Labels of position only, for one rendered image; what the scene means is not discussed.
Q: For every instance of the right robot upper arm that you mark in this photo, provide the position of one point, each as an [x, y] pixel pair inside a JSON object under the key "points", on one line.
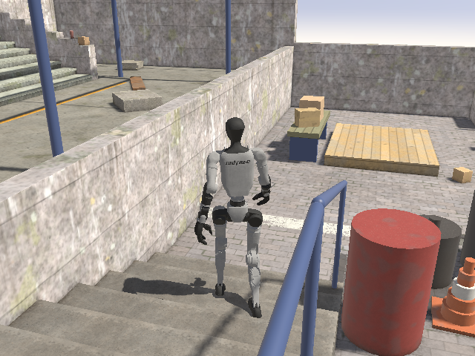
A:
{"points": [[260, 157]]}

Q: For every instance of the robot right forearm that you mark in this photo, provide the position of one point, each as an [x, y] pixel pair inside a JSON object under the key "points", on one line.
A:
{"points": [[266, 188]]}

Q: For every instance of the left robot shin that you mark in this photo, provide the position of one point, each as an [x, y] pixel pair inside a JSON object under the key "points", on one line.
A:
{"points": [[220, 259]]}

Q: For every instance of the robot head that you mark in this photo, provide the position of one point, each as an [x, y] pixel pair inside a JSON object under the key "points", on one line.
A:
{"points": [[234, 130]]}

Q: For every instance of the robot right hand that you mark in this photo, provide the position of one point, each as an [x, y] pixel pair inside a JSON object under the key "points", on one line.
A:
{"points": [[265, 200]]}

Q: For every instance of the robot left hand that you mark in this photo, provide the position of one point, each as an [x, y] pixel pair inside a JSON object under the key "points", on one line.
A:
{"points": [[198, 231]]}

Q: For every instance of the left robot upper arm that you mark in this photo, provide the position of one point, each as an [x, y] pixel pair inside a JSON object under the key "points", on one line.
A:
{"points": [[211, 171]]}

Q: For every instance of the robot left forearm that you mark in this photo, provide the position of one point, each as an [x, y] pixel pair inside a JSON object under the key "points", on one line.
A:
{"points": [[204, 206]]}

